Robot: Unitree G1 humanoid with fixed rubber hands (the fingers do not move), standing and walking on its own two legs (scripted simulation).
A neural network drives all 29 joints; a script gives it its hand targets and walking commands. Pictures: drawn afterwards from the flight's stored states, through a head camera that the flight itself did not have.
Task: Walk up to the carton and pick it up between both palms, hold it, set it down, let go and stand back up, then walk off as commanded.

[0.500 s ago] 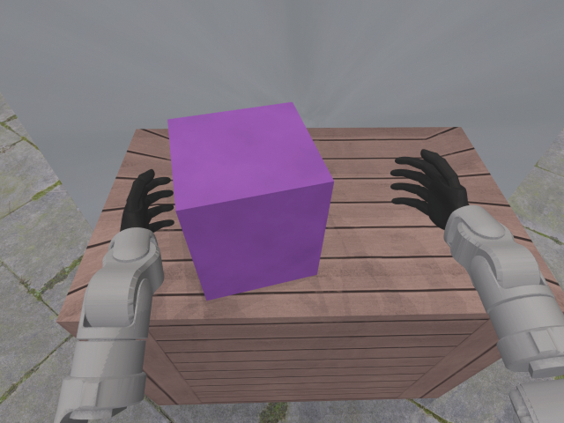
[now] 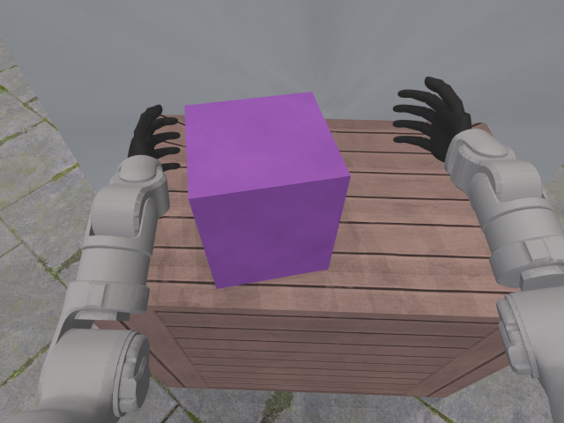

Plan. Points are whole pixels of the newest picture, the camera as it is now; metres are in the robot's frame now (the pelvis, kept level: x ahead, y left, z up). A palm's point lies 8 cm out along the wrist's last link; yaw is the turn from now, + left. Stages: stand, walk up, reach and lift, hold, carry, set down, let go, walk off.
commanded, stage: reach and lift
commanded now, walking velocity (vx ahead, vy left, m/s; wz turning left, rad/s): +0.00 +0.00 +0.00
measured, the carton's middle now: (262, 194) +0.48 +0.08 +0.02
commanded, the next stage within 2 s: none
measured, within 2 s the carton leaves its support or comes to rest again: neither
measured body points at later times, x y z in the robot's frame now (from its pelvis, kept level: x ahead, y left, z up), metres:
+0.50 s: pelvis +0.01 +0.00 +0.00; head +0.06 -0.01 +0.45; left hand +0.45 +0.23 +0.16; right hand +0.51 -0.16 +0.21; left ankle +0.03 +0.16 -0.74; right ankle +0.02 -0.11 -0.74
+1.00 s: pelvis +0.00 +0.01 -0.01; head +0.10 +0.00 +0.43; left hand +0.44 +0.22 +0.06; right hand +0.51 -0.13 +0.10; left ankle +0.03 +0.16 -0.74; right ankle +0.02 -0.11 -0.74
